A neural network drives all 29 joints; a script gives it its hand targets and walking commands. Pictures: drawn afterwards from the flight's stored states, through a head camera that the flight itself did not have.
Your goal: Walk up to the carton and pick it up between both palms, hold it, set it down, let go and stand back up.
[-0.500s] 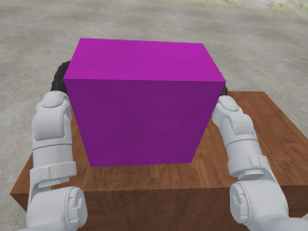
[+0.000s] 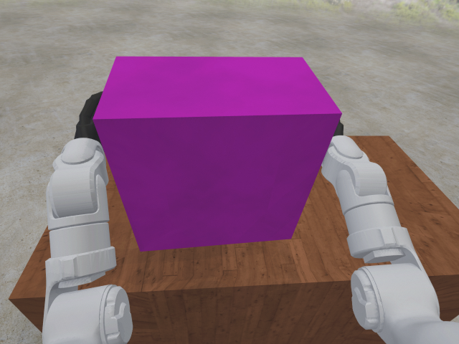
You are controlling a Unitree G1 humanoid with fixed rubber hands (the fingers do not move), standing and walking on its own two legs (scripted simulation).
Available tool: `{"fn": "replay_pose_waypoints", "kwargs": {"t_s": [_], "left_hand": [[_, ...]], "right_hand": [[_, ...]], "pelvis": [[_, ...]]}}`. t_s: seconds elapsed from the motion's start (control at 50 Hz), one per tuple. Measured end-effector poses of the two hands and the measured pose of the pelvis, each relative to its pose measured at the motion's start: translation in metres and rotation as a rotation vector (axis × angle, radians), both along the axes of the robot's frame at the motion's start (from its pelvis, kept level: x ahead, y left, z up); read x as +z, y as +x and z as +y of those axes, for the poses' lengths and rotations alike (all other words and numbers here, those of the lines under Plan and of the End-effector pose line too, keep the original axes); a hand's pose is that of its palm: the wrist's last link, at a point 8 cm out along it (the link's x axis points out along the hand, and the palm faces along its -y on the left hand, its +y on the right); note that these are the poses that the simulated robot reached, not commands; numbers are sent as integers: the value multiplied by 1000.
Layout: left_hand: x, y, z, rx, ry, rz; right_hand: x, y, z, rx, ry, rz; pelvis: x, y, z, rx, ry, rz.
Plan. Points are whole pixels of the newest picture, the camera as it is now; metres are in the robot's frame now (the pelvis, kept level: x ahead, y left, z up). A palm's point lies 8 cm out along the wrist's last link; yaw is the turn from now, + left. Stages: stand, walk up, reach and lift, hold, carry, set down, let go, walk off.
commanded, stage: hold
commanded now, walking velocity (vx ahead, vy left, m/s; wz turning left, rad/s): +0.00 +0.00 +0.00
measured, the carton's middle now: (216, 160) +0.37 +0.01 +0.18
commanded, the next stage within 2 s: none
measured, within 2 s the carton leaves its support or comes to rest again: neither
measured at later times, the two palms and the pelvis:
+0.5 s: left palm (89, 136) +0.35 +0.20 +0.24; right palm (329, 138) +0.36 -0.18 +0.23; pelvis +0.00 +0.00 +0.00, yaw +0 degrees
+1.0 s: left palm (86, 139) +0.35 +0.20 +0.24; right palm (327, 136) +0.36 -0.18 +0.23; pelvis +0.00 +0.00 +0.00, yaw +0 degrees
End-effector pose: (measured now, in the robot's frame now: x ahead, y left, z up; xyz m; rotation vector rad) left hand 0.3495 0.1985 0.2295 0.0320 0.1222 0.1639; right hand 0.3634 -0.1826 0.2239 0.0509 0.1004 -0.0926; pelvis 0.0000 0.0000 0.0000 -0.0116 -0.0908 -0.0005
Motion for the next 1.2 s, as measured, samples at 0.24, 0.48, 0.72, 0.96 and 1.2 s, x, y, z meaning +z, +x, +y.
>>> {"fn": "replay_pose_waypoints", "kwargs": {"t_s": [0.24,0.48,0.72,0.96,1.2], "left_hand": [[6,-7,1,7,-10,-12],[12,1,-1,-9,10,-1],[2,-6,5,2,-13,2],[7,-3,4,4,-9,-6],[6,-6,0,1,-9,2]], "right_hand": [[6,-4,1,4,3,-11],[4,-3,-1,-11,16,1],[2,-4,5,-1,5,7],[7,-2,4,0,0,-2],[3,-6,0,-4,-2,7]], "pelvis": [[0,-1,-7,8,2,-2],[0,-4,-3,4,3,2],[0,-5,-2,7,2,-3],[0,-5,-3,8,3,5],[0,-4,-4,5,3,-7]]}}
